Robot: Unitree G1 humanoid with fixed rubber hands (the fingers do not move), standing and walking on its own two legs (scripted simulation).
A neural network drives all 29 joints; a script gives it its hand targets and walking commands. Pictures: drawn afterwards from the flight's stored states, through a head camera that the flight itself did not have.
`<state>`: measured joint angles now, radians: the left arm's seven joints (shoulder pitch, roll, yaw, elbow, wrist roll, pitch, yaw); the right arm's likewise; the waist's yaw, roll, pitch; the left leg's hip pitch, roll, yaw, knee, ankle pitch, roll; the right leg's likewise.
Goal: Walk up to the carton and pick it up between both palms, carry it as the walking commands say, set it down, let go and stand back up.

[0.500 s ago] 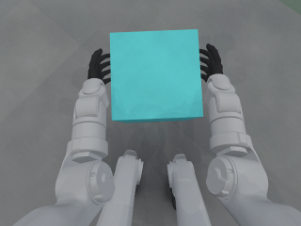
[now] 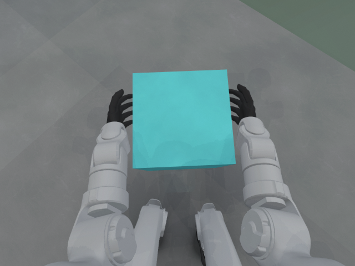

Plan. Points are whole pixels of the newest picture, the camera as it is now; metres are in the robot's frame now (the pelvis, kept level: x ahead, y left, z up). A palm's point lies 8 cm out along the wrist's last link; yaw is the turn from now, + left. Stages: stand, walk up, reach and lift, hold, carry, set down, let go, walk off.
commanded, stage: reach and lift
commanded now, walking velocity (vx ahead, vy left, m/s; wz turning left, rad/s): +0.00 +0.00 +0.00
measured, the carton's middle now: (181, 128) +0.43 +0.02 -0.12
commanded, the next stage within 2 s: none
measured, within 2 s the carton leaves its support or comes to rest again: neither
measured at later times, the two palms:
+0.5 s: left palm (106, 122) +0.39 +0.16 +0.02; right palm (258, 117) +0.42 -0.13 +0.02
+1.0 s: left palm (90, 120) +0.37 +0.16 +0.09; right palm (274, 115) +0.39 -0.13 +0.09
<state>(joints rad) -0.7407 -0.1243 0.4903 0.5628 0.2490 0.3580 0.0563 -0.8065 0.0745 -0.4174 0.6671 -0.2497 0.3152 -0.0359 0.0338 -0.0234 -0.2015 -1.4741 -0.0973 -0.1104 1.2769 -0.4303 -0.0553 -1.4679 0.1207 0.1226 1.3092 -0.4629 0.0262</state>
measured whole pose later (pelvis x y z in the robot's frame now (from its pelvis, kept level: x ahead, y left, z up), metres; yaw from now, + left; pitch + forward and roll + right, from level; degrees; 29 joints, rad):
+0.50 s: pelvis +0.02 +0.00 +0.06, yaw +0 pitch +28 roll +1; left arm -0.56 -0.18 0.47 0.50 0.27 0.35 0.04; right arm -0.63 0.13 -0.40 0.60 -0.27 0.30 -0.02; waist 0.03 -0.02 -0.17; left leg -1.12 -0.08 -0.12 0.99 -0.36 -0.04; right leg -1.12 0.10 0.14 1.02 -0.39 0.01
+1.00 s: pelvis +0.04 +0.00 +0.12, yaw -1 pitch +18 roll +1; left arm -0.42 -0.20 0.42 0.43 0.29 0.39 0.03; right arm -0.48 0.17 -0.37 0.52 -0.29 0.35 -0.01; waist 0.04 -0.01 -0.11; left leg -0.74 -0.06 -0.13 0.67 -0.25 -0.03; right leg -0.74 0.08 0.15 0.70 -0.28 0.01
